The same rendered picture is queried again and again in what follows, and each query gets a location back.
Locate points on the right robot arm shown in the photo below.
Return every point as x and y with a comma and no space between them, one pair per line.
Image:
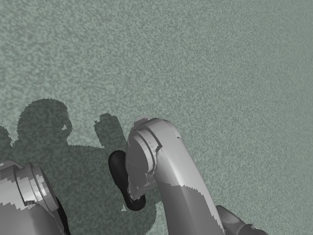
250,229

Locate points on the right robot foot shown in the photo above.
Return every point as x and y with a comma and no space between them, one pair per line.
119,174

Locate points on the left robot foot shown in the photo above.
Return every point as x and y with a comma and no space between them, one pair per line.
63,218

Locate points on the right robot hand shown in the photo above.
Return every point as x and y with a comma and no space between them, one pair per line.
231,223

